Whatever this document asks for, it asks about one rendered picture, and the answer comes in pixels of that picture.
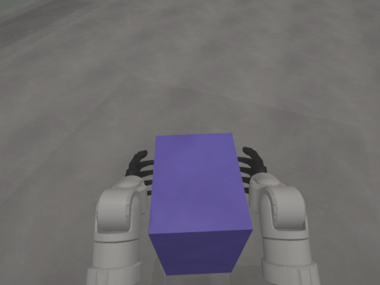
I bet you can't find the carton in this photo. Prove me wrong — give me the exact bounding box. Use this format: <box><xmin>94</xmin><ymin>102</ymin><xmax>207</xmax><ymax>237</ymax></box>
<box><xmin>148</xmin><ymin>132</ymin><xmax>253</xmax><ymax>276</ymax></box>

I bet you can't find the left robot forearm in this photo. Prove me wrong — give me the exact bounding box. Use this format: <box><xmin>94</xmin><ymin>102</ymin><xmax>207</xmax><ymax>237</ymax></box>
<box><xmin>86</xmin><ymin>175</ymin><xmax>148</xmax><ymax>285</ymax></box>

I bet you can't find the robot right hand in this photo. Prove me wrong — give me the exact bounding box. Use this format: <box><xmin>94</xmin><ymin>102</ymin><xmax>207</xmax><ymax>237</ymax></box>
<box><xmin>237</xmin><ymin>147</ymin><xmax>267</xmax><ymax>194</ymax></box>

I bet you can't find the robot left hand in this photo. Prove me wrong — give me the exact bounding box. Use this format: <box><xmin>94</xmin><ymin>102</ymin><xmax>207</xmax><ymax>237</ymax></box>
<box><xmin>125</xmin><ymin>150</ymin><xmax>154</xmax><ymax>196</ymax></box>

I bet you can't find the right robot forearm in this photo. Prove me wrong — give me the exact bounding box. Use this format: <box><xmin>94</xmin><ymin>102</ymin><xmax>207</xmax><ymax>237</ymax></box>
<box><xmin>249</xmin><ymin>173</ymin><xmax>321</xmax><ymax>285</ymax></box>

